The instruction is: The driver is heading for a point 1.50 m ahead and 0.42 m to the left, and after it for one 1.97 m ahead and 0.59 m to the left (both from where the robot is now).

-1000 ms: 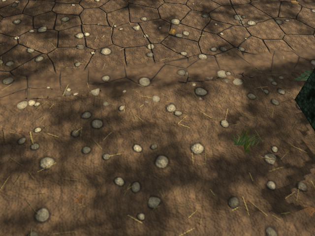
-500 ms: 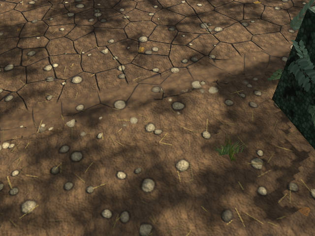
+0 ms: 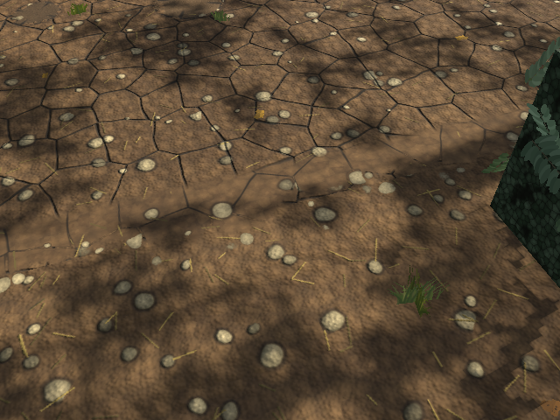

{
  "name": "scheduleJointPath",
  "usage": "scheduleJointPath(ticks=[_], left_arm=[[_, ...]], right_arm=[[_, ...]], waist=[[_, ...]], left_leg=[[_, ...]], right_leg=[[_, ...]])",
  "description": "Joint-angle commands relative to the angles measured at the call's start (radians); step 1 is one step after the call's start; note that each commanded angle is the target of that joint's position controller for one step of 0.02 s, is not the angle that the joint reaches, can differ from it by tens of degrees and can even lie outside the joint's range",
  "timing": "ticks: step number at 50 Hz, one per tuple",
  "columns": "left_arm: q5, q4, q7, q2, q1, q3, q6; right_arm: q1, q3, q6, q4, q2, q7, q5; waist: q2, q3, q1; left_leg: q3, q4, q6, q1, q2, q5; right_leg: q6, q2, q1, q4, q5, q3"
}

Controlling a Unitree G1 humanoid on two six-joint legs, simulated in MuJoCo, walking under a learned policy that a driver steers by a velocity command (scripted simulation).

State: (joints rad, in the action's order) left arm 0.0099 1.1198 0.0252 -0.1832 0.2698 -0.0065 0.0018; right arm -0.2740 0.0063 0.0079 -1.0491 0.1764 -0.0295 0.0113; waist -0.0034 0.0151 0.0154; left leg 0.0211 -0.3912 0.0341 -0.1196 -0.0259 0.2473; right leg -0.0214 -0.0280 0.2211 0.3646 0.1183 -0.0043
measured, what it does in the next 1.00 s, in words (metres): walks ahead: left foot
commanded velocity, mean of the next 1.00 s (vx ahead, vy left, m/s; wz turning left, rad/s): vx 0.33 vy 0.00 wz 0.14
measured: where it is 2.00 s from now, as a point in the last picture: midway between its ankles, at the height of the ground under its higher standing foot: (248, 308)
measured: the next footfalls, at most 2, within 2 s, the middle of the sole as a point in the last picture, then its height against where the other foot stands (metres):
left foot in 0.88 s outside the picture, level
right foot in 1.44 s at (301, 312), level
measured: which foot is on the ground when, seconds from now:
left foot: down 0.00-0.42, up 0.44-0.86, down 0.88-1.00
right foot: down 0.00-0.90, up 0.92-1.00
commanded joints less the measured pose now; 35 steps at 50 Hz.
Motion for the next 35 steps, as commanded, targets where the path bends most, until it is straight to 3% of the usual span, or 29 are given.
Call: scheduleJointPath(ticks=[1, 5, 6, 8, 9, 11, 13, 15, 17, 19, 20, 21, 22, 23, 24, 25, 26, 27, 29, 32, 35], left_arm=[[0.000, -0.005, 0.005, -0.077, 0.027, -0.008, 0.007], [-0.001, 0.016, 0.008, -0.067, 0.038, -0.005, 0.005], [-0.001, 0.023, 0.008, -0.061, 0.046, -0.003, 0.004], [0.003, 0.016, 0.006, -0.073, 0.043, -0.011, -0.002], [0.010, 0.005, 0.001, -0.073, 0.029, -0.015, -0.004], [0.026, -0.032, -0.012, -0.033, -0.025, -0.010, 0.002], [0.030, -0.066, -0.024, -0.036, -0.060, -0.013, 0.021], [0.023, -0.089, -0.032, -0.045, -0.072, -0.019, 0.043], [0.011, -0.105, -0.037, -0.046, -0.077, -0.026, 0.060], [0.002, -0.072, -0.038, -0.028, 0.042, -0.031, 0.070], [0.002, -0.034, -0.032, -0.046, 0.155, -0.043, 0.075], [0.015, -0.005, -0.020, -0.118, 0.295, -0.066, 0.084], [0.009, 0.026, -0.017, -0.229, 0.425, -0.092, 0.074], [0.011, 0.013, -0.014, -0.159, 0.343, -0.075, 0.063], [0.015, -0.030, -0.019, -0.131, 0.235, -0.065, 0.067], [0.016, -0.052, -0.021, -0.115, 0.173, -0.059, 0.075], [0.011, -0.060, -0.018, -0.099, 0.153, -0.051, 0.084], [0.008, -0.057, -0.016, -0.075, 0.150, -0.042, 0.092], [0.006, -0.036, -0.010, -0.072, 0.202, -0.035, 0.103], [0.010, -0.016, -0.003, -0.071, 0.257, -0.026, 0.110], [0.011, -0.022, 0.000, -0.061, 0.243, -0.016, 0.112]], right_arm=[[-0.057, 0.010, 0.008, 0.003, 0.083, -0.004, 0.000], [-0.071, 0.004, 0.009, -0.017, 0.071, -0.006, -0.001], [-0.086, 0.003, 0.008, -0.025, 0.071, -0.006, 0.001], [-0.103, 0.021, -0.001, -0.027, 0.111, -0.005, 0.003], [-0.116, 0.028, -0.007, -0.025, 0.126, -0.003, 0.004], [-0.169, 0.043, -0.009, -0.038, 0.150, -0.004, 0.003], [-0.180, 0.049, 0.003, -0.042, 0.142, -0.002, 0.011], [-0.179, 0.054, 0.021, -0.041, 0.144, 0.003, 0.017], [-0.174, 0.059, 0.035, -0.042, 0.143, 0.007, 0.014], [-0.129, 0.063, 0.041, -0.031, 0.147, 0.009, 0.003], [-0.115, 0.058, 0.047, -0.023, 0.131, 0.011, 0.004], [-0.077, 0.043, 0.059, 0.006, 0.082, 0.019, 0.007], [-0.083, 0.033, 0.067, 0.053, 0.035, 0.029, 0.004], [-0.017, 0.053, 0.061, 0.063, 0.116, 0.033, 0.032], [0.010, 0.051, 0.065, 0.068, 0.095, 0.044, 0.029], [0.000, 0.046, 0.072, 0.057, 0.072, 0.053, 0.018], [-0.004, 0.049, 0.072, 0.053, 0.069, 0.058, 0.020], [-0.017, 0.050, 0.064, 0.047, 0.066, 0.062, 0.025], [-0.008, 0.053, 0.048, 0.050, 0.067, 0.065, 0.023], [0.106, 0.048, 0.034, 0.094, 0.051, 0.066, 0.017], [0.233, 0.033, 0.034, 0.149, 0.032, 0.069, 0.009]], waist=[[0.005, 0.040, -0.007], [-0.001, 0.043, -0.005], [-0.007, 0.024, -0.007], [-0.053, 0.053, -0.014], [-0.080, 0.092, -0.024], [-0.145, 0.171, -0.049], [-0.125, 0.197, -0.051], [-0.106, 0.189, -0.043], [-0.105, 0.171, -0.034], [-0.088, 0.141, 0.032], [-0.046, 0.103, 0.075], [0.133, 0.048, 0.136], [0.366, -0.004, 0.146], [0.171, 0.073, 0.096], [0.074, 0.117, 0.054], [0.038, 0.118, 0.021], [0.030, 0.107, 0.000], [0.041, 0.094, -0.013], [0.059, 0.078, -0.021], [0.066, 0.101, -0.007], [0.079, 0.131, 0.002]], left_leg=[[-0.119, 0.104, 0.029, -0.097, 0.120, -0.014], [-0.117, 0.102, 0.027, -0.097, 0.118, -0.034], [-0.117, 0.113, 0.030, -0.092, 0.111, 0.049], [-0.151, 0.129, 0.061, -0.117, 0.106, 0.333], [-0.204, 0.162, 0.089, -0.129, 0.132, 0.473], [-0.361, 0.262, 0.160, -0.110, 0.261, 0.607], [-0.422, 0.295, 0.204, -0.077, 0.331, 0.515], [-0.380, 0.266, 0.205, -0.020, 0.323, 0.391], [-0.305, 0.225, 0.186, -0.025, 0.281, 0.284], [-0.210, 0.131, 0.156, -0.157, 0.223, 0.207], [-0.157, 0.022, 0.133, -0.261, 0.178, 0.134], [-0.030, -0.268, 0.089, -0.378, 0.082, 0.081], [0.079, -0.566, 0.054, -0.587, -0.041, 0.282], [-0.013, -0.729, 0.071, -0.641, 0.027, 0.271], [-0.044, -0.760, 0.081, -0.651, 0.070, 0.162], [-0.052, -0.742, 0.075, -0.615, 0.097, 0.074], [-0.047, -0.713, 0.065, -0.584, 0.112, 0.027], [-0.034, -0.691, 0.049, -0.559, 0.117, 0.000], [-0.004, -0.678, 0.029, -0.573, 0.103, -0.031], [0.015, -0.612, 0.018, -0.620, 0.082, -0.086], [0.051, -0.417, 0.024, -0.562, 0.056, -0.174]], right_leg=[[-0.014, 0.100, -0.047, -0.048, -0.012, -0.116], [-0.015, 0.102, -0.056, -0.040, -0.029, -0.113], [-0.017, 0.090, -0.062, -0.036, 0.039, -0.105], [-0.035, 0.032, 0.002, 0.045, 0.268, -0.055], [-0.042, 0.006, 0.076, 0.098, 0.360, -0.030], [-0.041, -0.013, 0.212, 0.266, 0.308, 0.051], [-0.046, 0.042, 0.301, 0.381, 0.280, 0.040], [-0.052, 0.064, 0.332, 0.365, 0.298, 0.035], [-0.053, 0.047, 0.250, 0.276, 0.267, 0.063], [-0.058, -0.003, -0.013, 0.116, 0.158, 0.116], [-0.061, -0.014, -0.205, 0.072, 0.165, 0.088], [-0.090, 0.165, -0.360, -0.073, 0.323, -0.166], [-0.201, 0.390, -0.456, -0.232, 0.544, -0.600], [-0.216, 0.402, -0.357, -0.224, 0.566, -0.606], [-0.202, 0.368, -0.278, -0.215, 0.499, -0.509], [-0.182, 0.324, -0.232, -0.228, 0.369, -0.413], [-0.168, 0.295, -0.212, -0.236, 0.263, -0.339], [-0.154, 0.263, -0.208, -0.239, 0.158, -0.271], [-0.149, 0.243, -0.241, -0.223, -0.062, -0.177], [-0.138, 0.226, -0.236, -0.220, -0.266, -0.059], [-0.121, 0.201, -0.184, -0.238, -0.341, 0.039]])
Velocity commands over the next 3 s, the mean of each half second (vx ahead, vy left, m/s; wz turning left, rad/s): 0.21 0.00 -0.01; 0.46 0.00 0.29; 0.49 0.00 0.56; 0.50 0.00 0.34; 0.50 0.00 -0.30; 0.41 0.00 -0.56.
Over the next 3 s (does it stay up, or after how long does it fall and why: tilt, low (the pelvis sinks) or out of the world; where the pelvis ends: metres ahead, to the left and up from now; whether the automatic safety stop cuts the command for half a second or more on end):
stays up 1.33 0.44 -0.02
